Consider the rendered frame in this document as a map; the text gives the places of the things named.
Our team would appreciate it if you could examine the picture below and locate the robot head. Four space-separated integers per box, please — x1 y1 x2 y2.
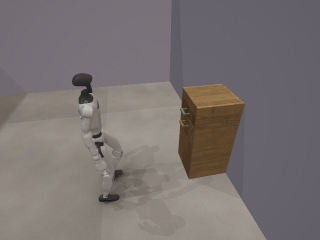
72 73 94 104

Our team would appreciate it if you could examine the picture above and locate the robot right hand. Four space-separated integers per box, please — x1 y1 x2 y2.
95 160 111 176

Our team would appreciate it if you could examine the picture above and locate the robot right upper arm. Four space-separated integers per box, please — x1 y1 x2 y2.
81 105 94 140

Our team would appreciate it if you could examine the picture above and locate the robot right forearm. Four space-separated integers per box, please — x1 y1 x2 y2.
83 134 102 163

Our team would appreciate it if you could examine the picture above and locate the handle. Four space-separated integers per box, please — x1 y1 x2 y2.
180 108 190 116
179 120 184 128

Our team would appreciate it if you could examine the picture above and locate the drawer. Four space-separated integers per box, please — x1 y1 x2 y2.
182 96 196 128

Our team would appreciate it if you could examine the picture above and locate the left robot foot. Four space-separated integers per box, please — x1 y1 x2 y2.
114 169 123 176

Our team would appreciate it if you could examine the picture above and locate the cabinet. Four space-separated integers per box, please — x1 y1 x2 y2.
178 84 245 179

